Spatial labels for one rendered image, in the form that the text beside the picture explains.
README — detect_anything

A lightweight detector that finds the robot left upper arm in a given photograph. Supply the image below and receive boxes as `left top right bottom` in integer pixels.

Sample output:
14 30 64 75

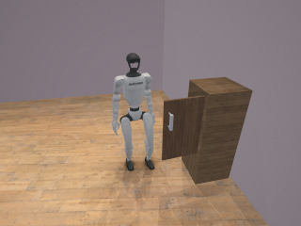
142 73 152 96

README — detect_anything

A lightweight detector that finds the right robot hand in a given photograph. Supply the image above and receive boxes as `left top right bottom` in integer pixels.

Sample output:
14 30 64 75
112 120 120 136

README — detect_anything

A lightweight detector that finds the robot right forearm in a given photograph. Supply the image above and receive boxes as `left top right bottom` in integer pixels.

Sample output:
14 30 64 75
112 95 119 121

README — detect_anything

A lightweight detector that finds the cupboard door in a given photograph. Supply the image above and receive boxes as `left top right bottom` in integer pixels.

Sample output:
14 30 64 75
162 95 206 161

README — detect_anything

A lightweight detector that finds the robot right upper arm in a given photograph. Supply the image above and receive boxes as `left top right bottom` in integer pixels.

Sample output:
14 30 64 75
113 75 124 102

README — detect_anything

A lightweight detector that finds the left robot hand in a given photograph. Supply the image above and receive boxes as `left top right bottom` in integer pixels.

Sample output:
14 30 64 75
149 111 155 125

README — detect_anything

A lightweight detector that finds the right robot shin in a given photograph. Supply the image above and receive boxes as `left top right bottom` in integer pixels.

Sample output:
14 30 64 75
124 143 133 162

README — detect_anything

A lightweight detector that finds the robot left forearm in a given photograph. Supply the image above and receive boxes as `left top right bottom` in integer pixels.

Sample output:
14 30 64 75
145 93 153 112

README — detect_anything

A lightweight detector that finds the handle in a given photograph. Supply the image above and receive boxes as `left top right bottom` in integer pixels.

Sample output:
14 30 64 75
168 112 174 131

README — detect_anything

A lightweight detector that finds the robot right foot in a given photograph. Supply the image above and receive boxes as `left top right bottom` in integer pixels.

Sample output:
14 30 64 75
126 158 135 171

